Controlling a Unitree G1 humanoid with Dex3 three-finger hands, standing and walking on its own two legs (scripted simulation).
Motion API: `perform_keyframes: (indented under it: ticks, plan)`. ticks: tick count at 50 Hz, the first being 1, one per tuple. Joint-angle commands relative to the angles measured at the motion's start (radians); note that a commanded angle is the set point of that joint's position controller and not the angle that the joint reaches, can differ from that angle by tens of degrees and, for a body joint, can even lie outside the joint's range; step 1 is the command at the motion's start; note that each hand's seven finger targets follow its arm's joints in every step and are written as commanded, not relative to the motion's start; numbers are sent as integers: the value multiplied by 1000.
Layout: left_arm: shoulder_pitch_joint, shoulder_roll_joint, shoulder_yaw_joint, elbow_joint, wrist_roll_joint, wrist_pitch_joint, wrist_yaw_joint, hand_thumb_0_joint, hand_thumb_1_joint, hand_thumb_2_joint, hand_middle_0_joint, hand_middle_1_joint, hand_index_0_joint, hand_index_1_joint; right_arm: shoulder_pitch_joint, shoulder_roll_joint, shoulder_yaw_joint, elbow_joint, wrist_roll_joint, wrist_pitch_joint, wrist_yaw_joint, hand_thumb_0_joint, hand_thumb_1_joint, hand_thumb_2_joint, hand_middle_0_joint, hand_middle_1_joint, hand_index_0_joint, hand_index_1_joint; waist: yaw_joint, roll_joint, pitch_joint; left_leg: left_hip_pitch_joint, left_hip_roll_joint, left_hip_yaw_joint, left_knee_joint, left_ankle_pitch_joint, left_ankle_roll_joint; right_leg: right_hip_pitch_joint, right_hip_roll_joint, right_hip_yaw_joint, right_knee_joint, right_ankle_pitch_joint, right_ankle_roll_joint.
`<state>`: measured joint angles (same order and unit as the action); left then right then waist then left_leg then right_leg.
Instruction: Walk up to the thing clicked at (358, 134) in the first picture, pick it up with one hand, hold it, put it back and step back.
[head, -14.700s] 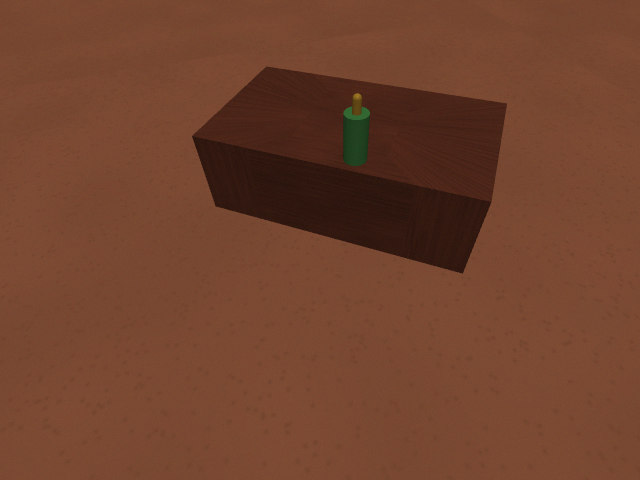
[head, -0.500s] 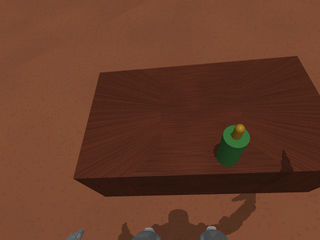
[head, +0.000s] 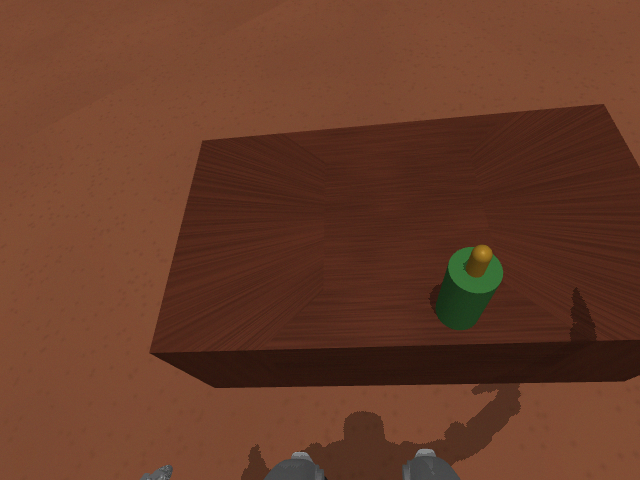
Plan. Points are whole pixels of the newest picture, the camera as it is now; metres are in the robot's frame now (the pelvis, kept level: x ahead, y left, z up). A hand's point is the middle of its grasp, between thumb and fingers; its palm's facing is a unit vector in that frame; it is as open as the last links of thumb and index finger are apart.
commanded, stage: approach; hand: right
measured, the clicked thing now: (468, 284) +0.45 -0.19 -0.21
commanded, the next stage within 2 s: close in in 0.58 s
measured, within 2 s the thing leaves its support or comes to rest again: neither
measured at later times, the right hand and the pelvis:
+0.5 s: hand (582, 298) +0.39 -0.33 -0.13, palm faces +0.12 +0.99 +0.02, open 17.7 cm; pelvis -0.04 +0.01 -0.16, yaw +3 degrees
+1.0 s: hand (492, 315) +0.41 -0.23 -0.25, palm faces +0.10 +0.99 +0.01, open 17.6 cm; pelvis -0.09 +0.01 -0.28, yaw +4 degrees
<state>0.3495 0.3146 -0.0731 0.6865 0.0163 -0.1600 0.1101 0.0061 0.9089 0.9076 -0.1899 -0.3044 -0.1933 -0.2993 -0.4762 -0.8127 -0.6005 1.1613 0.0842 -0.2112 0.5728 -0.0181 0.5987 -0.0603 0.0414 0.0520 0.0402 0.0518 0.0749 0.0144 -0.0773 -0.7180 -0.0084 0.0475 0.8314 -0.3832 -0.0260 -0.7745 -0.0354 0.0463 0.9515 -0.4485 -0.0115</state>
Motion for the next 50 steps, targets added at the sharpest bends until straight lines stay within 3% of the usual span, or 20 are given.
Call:
perform_keyframes:
  ticks: [1, 2, 6, 7, 10, 15, 19, 21, 24, 25, 26, 27, 29, 32, 34, 35, 39, 43, 46, 50]
  plan:
    - [102, 206, 76, -71, -1, -24, 15, 0, 884, 909, -196, -297, -191, -301, -251, -399, -60, -160, 36, -62, 5, 0, 606, -85, 24, 62, 35, 62, -17, -196, -309, 90, -20, -5, -59, 207, 67, 269, 1, 26, -139, 368, 3]
    - [100, 205, 76, -66, 0, -27, 14, 0, 889, 913, -192, -294, -186, -300, -266, -380, -52, -139, 43, -68, 9, 0, 611, -95, 17, 65, 30, 65, -4, -171, -289, 70, -21, -5, -51, 205, 65, 238, 1, 27, -129, 354, -1]
    - [83, 195, 65, -58, 9, -36, 2, 0, 879, 913, -195, -295, -188, -302, -261, -330, -46, -64, 63, -122, 24, 0, 611, -97, 16, 66, 30, 66, -1, -135, -257, -31, -15, -13, 37, 189, 62, 110, 7, 19, -38, 315, -10]
    - [81, 199, 67, -55, 12, -38, -1, 0, 884, 911, -195, -296, -189, -302, -292, -314, -44, -51, 74, -145, 31, 0, 611, -97, 16, 66, 31, 65, 10, -130, -265, -87, -17, -14, 69, 168, 61, 90, 5, 23, -7, 307, -8]
    - [58, 191, 57, -77, 10, -50, -17, 0, 870, 915, -194, -293, -186, -301, -279, -262, -43, -38, 109, -224, 47, 0, 610, -102, 17, 65, 33, 65, 6, -122, -313, -198, -19, -15, 172, 109, 57, 4, 10, 25, 81, 238, -11]
    - [35, 199, 43, -105, 15, -68, -23, 0, 883, 913, -185, -293, -180, -298, -349, -259, -102, -134, 198, -367, 96, 0, 606, -75, 30, 56, 41, 56, 4, -177, -472, -411, -22, -10, 388, 57, 54, -129, 3, 31, 282, 243, -5]
    - [15, 210, 31, -111, 28, -58, -21, 0, 900, 903, -178, -292, -177, -292, -358, -305, -165, -138, 216, -421, 115, 0, 585, -42, 51, 44, 52, 44, -13, -228, -552, -566, -23, 2, 547, 26, 58, -226, -6, 47, 421, 268, 7]
    - [16, 214, 33, -109, 37, -53, -20, 0, 897, 906, -178, -290, -175, -292, -428, -348, -204, -218, 214, -440, 115, 0, 602, -34, 52, 43, 53, 42, -15, -273, -650, -589, -19, 3, 613, 51, 60, -250, -4, 42, 496, 293, 10]
    - [3, 207, 36, -104, 48, -46, -25, 0, 901, 898, -179, -291, -180, -290, -449, -276, -183, -167, 203, -420, 110, 0, 598, -26, 57, 40, 56, 40, 7, -249, -663, -656, -21, 8, 681, 41, 61, -354, -3, 39, 584, 250, 8]
    - [-6, 208, 38, -105, 52, -42, -27, 0, 906, 896, -181, -292, -183, -289, -473, -301, -193, -182, 193, -416, 99, 0, 577, -26, 61, 39, 58, 38, -10, -280, -677, -681, -21, 5, 705, 20, 62, -388, 0, 33, 604, 218, 9]
    - [-5, 214, 40, -97, 56, -40, -29, 0, 911, 896, -184, -296, -187, -292, -504, -317, -203, -202, 183, -412, 89, 0, 568, -27, 61, 38, 58, 38, -3, -295, -704, -701, -18, 8, 728, 15, 62, -394, 0, 36, 625, 208, 12]
    - [-7, 216, 45, -97, 60, -36, -33, 0, 908, 896, -184, -295, -187, -291, -479, -296, -191, -208, 169, -404, 79, 0, 556, -27, 63, 37, 59, 37, -17, -323, -747, -718, -17, 14, 760, 16, 65, -371, -3, 48, 626, 218, 18]
    - [-11, 217, 59, -91, 68, -24, -42, 0, 914, 897, -185, -295, -189, -290, -536, -278, -173, -254, 142, -387, 51, 0, 556, -39, 55, 41, 53, 41, -4, -323, -797, -743, -17, 17, 794, 34, 63, -386, -4, 48, 681, 231, 15]
    - [-20, 201, 68, -89, 68, -8, -59, 0, 909, 904, -187, -295, -189, -293, -541, -237, -145, -279, 117, -364, 6, 0, 548, -40, 55, 41, 53, 40, 16, -268, -813, -733, -18, 16, 828, 30, 61, -530, 5, 30, 744, 161, 2]
    - [-20, 190, 69, -73, 70, 3, -70, 0, 906, 905, -190, -295, -190, -294, -543, -196, -122, -299, 105, -362, -20, 0, 533, -37, 59, 39, 55, 39, 17, -273, -800, -804, -16, 26, 869, -3, 66, -554, 5, 38, 764, 130, 5]
    - [-27, 197, 71, -75, 69, 9, -74, 0, 896, 890, -191, -297, -196, -291, -573, -223, -127, -329, 100, -364, -36, 0, 550, -25, 61, 36, 57, 35, 17, -291, -799, -814, -13, 23, 881, -26, 67, -586, 9, 32, 777, 91, 5]
    - [-40, 196, 87, -82, 61, 25, -94, 0, 893, 892, -192, -297, -197, -291, -631, -121, -71, -377, 95, -354, -105, 0, 555, -25, 59, 36, 56, 36, 24, -299, -742, -936, -9, 36, 923, -140, 72, -635, 10, 62, 761, -89, 10]
    - [-34, 191, 105, -105, 48, 48, -108, 0, 892, 891, -191, -294, -195, -290, -675, -79, -22, -485, 72, -321, -183, 0, 550, -25, 60, 38, 54, 38, 25, -291, -813, -879, -5, 27, 911, -168, 66, -655, 20, 47, 764, -164, 2]
    - [-46, 191, 112, -114, 33, 59, -109, 0, 898, 891, -189, -293, -193, -289, -640, -56, -6, -475, 59, -289, -232, 0, 562, -21, 60, 38, 53, 38, 21, -268, -766, -899, -8, 26, 898, -227, 65, -687, 24, 56, 736, -258, -4]
    - [-29, 174, 114, -113, 23, 75, -110, 0, 894, 897, -192, -295, -194, -293, -579, -13, -7, -445, 68, -264, -285, 0, 541, -15, 66, 35, 57, 35, 28, -179, -716, -853, -8, 23, 882, -195, 61, -768, 25, 27, 766, -197, -16]
